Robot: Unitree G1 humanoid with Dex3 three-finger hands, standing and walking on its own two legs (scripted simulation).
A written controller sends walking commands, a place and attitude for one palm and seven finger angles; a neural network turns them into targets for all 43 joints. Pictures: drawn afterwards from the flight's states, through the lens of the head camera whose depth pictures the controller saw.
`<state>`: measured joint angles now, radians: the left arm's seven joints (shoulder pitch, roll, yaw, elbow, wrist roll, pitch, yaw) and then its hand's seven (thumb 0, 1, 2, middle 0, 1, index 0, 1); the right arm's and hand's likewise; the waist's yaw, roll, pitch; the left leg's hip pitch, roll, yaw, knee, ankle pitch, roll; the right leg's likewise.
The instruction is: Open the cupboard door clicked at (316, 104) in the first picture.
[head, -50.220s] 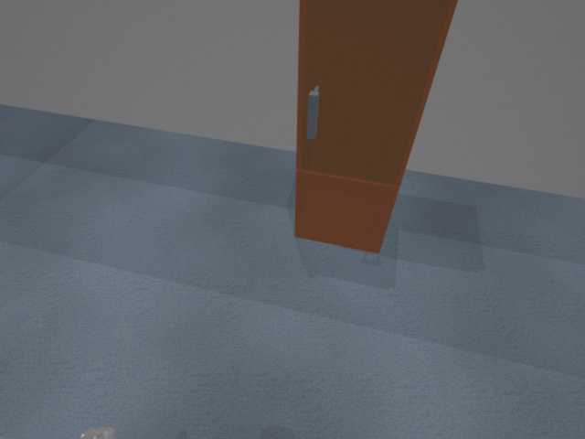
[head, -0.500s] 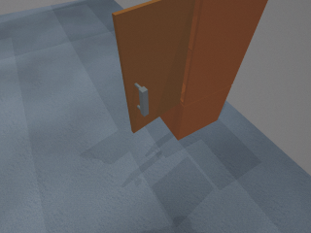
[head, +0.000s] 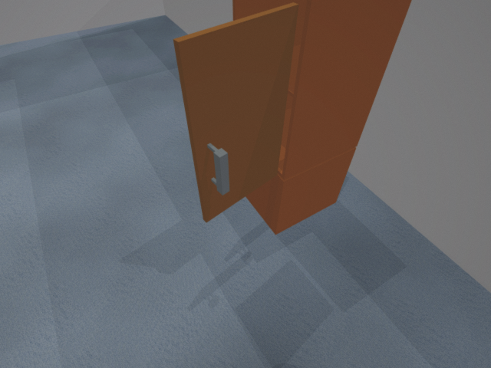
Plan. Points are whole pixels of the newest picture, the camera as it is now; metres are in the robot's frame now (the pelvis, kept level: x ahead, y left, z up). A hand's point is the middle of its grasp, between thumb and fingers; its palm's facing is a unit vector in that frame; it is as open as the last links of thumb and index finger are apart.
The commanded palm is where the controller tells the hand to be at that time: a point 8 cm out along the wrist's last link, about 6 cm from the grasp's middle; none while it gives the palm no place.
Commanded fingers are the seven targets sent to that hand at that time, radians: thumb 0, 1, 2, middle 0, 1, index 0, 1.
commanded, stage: let the arm hang, fingers relaxed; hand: left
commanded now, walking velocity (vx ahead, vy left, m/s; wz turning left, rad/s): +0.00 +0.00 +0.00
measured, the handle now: (217, 168) +0.63 +0.11 -0.10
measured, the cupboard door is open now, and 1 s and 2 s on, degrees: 100 100 100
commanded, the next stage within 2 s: look to check the result in 0.04 s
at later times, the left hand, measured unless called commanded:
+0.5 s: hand out of the picture +0.00 +0.16 -0.17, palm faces +0.06 -0.98 -0.19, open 7.3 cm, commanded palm none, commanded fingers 0.00 0.90 0.90 -0.20 -0.30 -0.20 -0.30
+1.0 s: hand out of the picture +0.02 +0.16 -0.17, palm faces +0.05 -0.98 -0.21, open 7.3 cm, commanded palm none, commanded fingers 0.00 0.90 0.90 -0.20 -0.30 -0.20 -0.30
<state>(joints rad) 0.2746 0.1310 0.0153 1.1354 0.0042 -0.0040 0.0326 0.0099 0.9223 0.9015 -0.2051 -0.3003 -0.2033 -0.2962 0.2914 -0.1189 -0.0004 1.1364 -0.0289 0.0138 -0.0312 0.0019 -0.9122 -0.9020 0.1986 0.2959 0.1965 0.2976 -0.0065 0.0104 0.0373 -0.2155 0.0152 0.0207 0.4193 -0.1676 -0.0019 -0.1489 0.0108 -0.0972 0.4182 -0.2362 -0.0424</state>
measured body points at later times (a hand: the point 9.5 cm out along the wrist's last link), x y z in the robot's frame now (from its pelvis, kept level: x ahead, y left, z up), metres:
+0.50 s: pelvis +0.01 +0.00 +0.00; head +0.02 -0.01 +0.45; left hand -0.01 +0.21 -0.16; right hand +0.00 -0.21 -0.17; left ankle +0.04 +0.12 -0.74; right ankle +0.00 -0.09 -0.74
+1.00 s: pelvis +0.02 -0.01 +0.00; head +0.04 -0.02 +0.45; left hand +0.02 +0.21 -0.16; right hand +0.02 -0.23 -0.16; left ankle +0.04 +0.12 -0.74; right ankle +0.00 -0.09 -0.74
